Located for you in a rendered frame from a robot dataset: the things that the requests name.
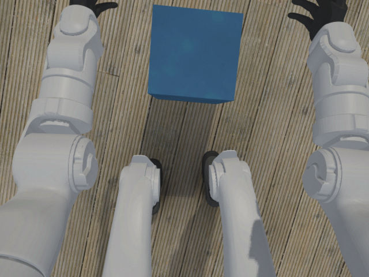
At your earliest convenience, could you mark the right robot upper arm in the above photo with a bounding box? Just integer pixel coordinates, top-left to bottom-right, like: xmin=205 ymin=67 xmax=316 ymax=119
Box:
xmin=302 ymin=147 xmax=369 ymax=277

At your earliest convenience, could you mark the left robot forearm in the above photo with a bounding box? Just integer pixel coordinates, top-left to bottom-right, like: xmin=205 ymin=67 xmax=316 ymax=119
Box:
xmin=12 ymin=5 xmax=104 ymax=183

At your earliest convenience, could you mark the left robot upper arm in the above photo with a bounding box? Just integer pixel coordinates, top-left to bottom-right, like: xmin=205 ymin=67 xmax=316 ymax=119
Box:
xmin=0 ymin=133 xmax=99 ymax=277

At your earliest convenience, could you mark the carton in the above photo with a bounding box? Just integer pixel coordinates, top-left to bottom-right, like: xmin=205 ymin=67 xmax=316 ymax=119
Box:
xmin=148 ymin=5 xmax=243 ymax=104

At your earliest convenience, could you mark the left robot foot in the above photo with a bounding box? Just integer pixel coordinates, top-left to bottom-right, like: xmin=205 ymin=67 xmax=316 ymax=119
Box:
xmin=150 ymin=159 xmax=163 ymax=215

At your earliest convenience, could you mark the right robot hand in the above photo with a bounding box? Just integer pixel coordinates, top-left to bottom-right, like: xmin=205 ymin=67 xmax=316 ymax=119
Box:
xmin=288 ymin=0 xmax=348 ymax=41

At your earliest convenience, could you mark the left robot hand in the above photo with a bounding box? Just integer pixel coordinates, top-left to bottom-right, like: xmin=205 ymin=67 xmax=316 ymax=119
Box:
xmin=69 ymin=0 xmax=118 ymax=18

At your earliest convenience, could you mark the right robot forearm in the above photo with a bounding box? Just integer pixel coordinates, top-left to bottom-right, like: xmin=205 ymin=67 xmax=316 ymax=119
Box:
xmin=307 ymin=21 xmax=369 ymax=151

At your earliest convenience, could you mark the left robot shin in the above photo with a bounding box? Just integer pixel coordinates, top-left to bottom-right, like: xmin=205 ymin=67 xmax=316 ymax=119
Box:
xmin=119 ymin=155 xmax=157 ymax=206

